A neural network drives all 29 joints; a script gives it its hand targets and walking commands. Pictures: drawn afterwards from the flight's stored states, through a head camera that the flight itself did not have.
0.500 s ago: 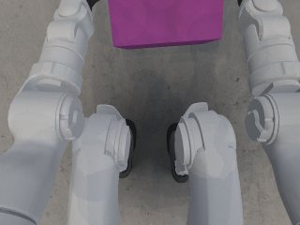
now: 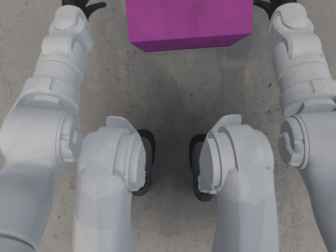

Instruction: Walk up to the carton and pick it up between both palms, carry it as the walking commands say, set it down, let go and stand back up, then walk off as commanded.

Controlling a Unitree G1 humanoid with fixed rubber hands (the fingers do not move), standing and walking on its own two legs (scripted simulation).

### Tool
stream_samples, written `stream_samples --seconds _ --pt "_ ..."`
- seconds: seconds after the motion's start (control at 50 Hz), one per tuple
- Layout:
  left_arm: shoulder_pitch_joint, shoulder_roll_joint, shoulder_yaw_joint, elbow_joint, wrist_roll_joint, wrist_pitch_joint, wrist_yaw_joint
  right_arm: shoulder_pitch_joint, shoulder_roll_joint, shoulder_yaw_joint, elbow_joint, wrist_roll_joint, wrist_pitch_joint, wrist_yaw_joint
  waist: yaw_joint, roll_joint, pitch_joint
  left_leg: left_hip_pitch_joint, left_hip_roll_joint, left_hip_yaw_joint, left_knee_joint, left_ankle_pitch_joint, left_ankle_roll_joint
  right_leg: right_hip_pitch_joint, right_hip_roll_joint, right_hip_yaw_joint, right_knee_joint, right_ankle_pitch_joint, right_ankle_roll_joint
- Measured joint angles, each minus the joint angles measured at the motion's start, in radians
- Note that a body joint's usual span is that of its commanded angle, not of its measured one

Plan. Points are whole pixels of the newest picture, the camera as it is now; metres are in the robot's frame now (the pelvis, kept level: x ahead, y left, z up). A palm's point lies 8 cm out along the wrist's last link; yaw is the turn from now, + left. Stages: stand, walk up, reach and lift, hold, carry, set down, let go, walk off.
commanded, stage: set down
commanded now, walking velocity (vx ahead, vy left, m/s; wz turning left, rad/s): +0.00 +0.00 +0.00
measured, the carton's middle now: (186, 1) +0.56 -0.04 -0.25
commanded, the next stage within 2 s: let go in 1.68 s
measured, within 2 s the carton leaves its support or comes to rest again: neither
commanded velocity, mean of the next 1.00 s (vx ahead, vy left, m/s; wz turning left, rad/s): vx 0.00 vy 0.00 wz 0.00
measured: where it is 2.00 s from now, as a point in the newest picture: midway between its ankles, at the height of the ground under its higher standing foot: (172, 175)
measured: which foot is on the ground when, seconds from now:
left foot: down 0.00-1.00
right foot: down 0.00-1.00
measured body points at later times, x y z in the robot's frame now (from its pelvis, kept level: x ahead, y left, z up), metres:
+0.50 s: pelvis -0.01 +0.00 +0.03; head +0.36 -0.02 +0.27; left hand +0.56 +0.17 -0.12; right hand +0.56 -0.23 -0.13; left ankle +0.11 +0.10 -0.30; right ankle +0.09 -0.08 -0.30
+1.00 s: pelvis -0.02 -0.01 +0.14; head +0.35 -0.04 +0.37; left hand +0.56 +0.17 +0.01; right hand +0.55 -0.25 +0.01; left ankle +0.11 +0.10 -0.30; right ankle +0.09 -0.08 -0.30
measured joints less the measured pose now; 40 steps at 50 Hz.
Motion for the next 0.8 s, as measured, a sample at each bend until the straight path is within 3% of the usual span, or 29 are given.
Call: stream_samples --seconds 0.12,0.24,0.42,0.6,0.68,0.8 --pt "-0.03 0.027 -0.033 -0.013 -0.044 0.015 0.0 -0.05 -0.059 -0.004 0.021 0.012 0.007 0.016 -0.005 0.006 0.026 -0.006 0.014 0.019 -0.001 0.026 0.026 0.002 -0.014 0.009 0.003 0.012 0.01" --pt "-0.056 0.035 -0.055 -0.027 -0.037 0.034 -0.003 -0.07 -0.09 -0.015 0.03 0.031 0.014 0.043 -0.008 -0.011 0.025 -0.012 0.026 0.019 0.004 0.024 0.034 -0.002 -0.012 0.005 0.002 0.012 0.014" --pt "-0.028 0.025 -0.025 -0.274 -0.013 0.089 0.035 -0.005 -0.112 -0.05 -0.198 0.035 0.066 0.04 0.007 -0.01 0.029 0.006 0.02 0.008 -0.047 0.023 0.026 0.015 -0.007 0.006 -0.051 0.015 0.016" --pt "0.097 0.022 0.033 -0.517 -0.002 0.225 0.054 0.068 -0.099 -0.094 -0.426 0.008 0.198 0.019 -0.007 -0.042 0.03 0.093 0.005 -0.005 -0.161 0.036 0.005 0.094 -0.004 0.018 -0.155 0.028 0.007" --pt "0.109 0.02 0.04 -0.575 0.011 0.283 0.05 0.053 -0.12 -0.092 -0.464 0.02 0.252 0.022 -0.013 -0.052 0.029 0.14 0.007 -0.016 -0.219 0.048 0.001 0.137 0.005 0.02 -0.216 0.047 0.008" --pt "0.042 0.025 0.066 -0.57 0.043 0.331 0.041 -0.023 -0.154 -0.087 -0.441 0.037 0.297 0.04 -0.013 -0.055 0.028 0.204 0.017 -0.024 -0.312 0.073 -0.003 0.191 0.023 0.028 -0.314 0.085 0.014"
